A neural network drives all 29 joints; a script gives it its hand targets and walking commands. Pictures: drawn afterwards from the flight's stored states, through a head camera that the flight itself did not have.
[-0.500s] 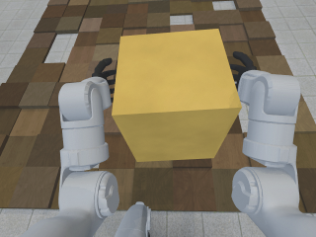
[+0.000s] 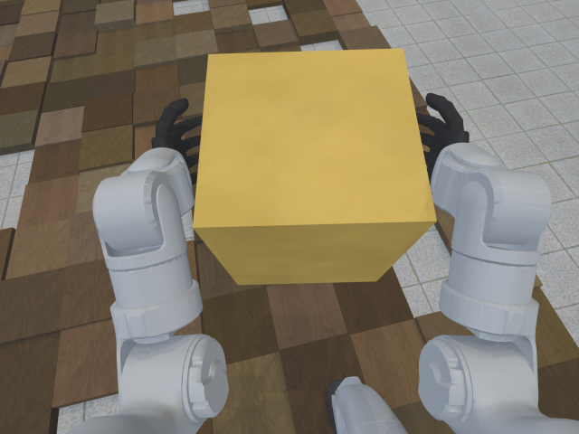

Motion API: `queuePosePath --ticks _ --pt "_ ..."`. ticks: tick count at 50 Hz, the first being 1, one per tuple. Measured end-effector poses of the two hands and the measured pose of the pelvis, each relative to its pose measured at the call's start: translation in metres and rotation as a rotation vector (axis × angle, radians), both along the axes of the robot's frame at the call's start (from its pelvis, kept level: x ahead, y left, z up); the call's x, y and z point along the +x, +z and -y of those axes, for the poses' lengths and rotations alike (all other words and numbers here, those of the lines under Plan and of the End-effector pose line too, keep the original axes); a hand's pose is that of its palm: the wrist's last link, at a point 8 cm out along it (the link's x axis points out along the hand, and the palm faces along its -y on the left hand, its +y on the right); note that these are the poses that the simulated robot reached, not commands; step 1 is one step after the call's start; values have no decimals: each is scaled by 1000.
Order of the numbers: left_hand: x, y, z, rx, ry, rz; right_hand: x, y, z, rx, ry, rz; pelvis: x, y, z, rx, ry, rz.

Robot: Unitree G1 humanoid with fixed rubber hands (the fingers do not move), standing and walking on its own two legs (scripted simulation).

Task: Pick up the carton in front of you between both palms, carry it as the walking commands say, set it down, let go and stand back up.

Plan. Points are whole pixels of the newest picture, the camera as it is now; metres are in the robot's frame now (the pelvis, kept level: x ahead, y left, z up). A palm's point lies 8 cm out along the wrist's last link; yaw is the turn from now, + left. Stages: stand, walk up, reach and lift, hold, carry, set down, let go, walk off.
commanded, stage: carry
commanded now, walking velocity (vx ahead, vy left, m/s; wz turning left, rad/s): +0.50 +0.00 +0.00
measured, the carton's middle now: (306, 186) +0.41 -0.05 +0.09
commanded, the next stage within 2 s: none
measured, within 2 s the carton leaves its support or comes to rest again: neither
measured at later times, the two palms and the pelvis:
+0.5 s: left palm (129, 68) +0.63 +0.19 +0.13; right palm (325, 33) +0.65 -0.11 +0.14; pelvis +0.30 +0.00 +0.00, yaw +2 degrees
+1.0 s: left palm (161, 34) +0.68 +0.14 +0.15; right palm (353, 8) +0.70 -0.16 +0.15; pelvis +0.37 -0.03 +0.01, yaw +2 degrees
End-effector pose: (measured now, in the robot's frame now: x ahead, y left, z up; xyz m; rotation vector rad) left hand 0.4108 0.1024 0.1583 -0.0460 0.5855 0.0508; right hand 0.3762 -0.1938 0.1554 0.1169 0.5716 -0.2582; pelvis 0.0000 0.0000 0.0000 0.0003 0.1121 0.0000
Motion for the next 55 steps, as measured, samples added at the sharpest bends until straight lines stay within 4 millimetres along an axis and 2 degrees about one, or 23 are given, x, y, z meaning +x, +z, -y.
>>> queuePosePath --ticks 2,5,9,13,16,19,22,24,28,31,35,41,47,55 --pt "27 7 2 22 17 13 35 7 3 -3 28 12 33 -6 8 -15 1 13" --pt "59 9 -4 63 51 -31 85 9 -2 -10 93 -36 71 -2 19 -25 10 24" --pt "86 3 -28 64 126 -129 142 12 -26 -16 181 -130 116 16 29 0 21 17" --pt "112 4 -54 35 212 -153 191 15 -55 -17 243 -151 160 30 32 18 36 7" --pt "136 6 -71 15 256 -127 222 16 -72 -3 257 -125 196 32 28 13 45 9" --pt "164 4 -83 -15 272 -77 247 15 -84 4 245 -76 236 24 19 -11 53 23" --pt "198 -6 -89 -45 241 -13 267 8 -89 1 213 -11 281 3 6 -39 37 46" --pt "216 -18 -87 -60 211 -20 275 -3 -86 -17 184 -17 298 -1 2 -22 34 43" --pt "234 -43 -74 -75 161 -100 272 -30 -72 7 101 -94 322 5 -6 -44 22 34" --pt "241 -48 -61 -89 137 -105 269 -35 -59 20 57 -95 335 9 -9 -58 21 29" --pt "245 -43 -50 -68 128 -65 274 -31 -48 29 59 -57 350 9 -5 -55 20 28" --pt "251 -24 -42 -11 141 -37 289 -20 -40 27 113 -33 370 10 9 -66 31 47" --pt "265 -8 -37 76 121 -63 314 -5 -34 -50 198 -63 376 10 23 -72 41 74" --pt "275 -10 -27 122 88 -170 329 -2 -24 -96 241 -174 365 10 40 -67 48 94"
